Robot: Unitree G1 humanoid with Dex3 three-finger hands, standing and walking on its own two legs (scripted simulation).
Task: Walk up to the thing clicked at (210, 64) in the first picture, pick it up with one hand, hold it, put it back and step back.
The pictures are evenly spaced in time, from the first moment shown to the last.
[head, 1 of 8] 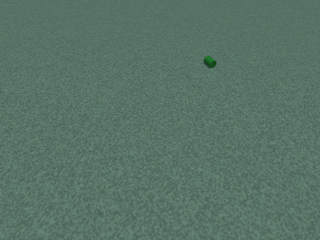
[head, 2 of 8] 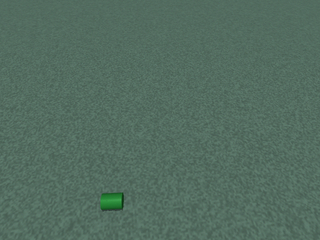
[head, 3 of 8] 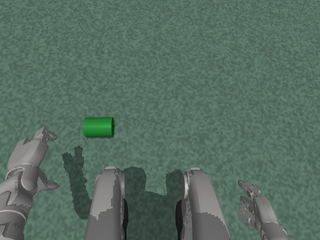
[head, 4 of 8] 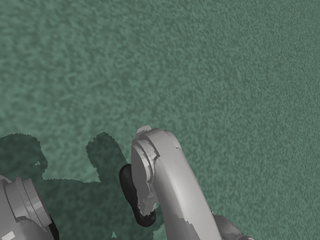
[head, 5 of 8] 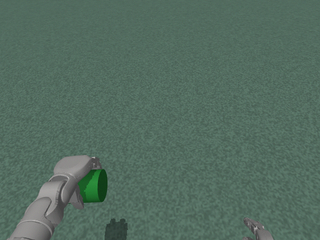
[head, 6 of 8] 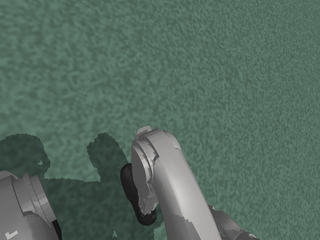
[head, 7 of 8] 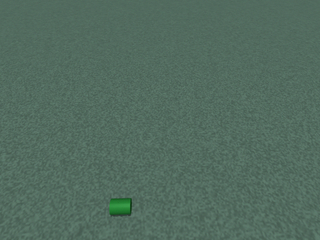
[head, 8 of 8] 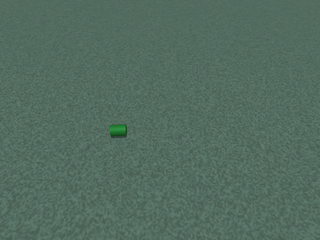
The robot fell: no
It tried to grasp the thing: yes
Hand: left
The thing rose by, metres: 0.67
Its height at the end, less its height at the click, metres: +0.00
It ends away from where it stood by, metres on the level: 0.01
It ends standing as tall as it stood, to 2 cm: yes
